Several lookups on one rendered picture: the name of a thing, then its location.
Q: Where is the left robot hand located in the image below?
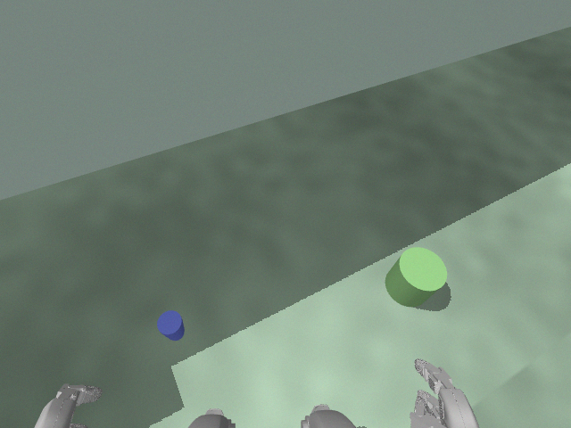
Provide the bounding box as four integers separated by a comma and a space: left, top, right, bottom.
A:
35, 383, 103, 428

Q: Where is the right robot hand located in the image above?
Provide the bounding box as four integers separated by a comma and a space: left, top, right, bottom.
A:
410, 358, 479, 428

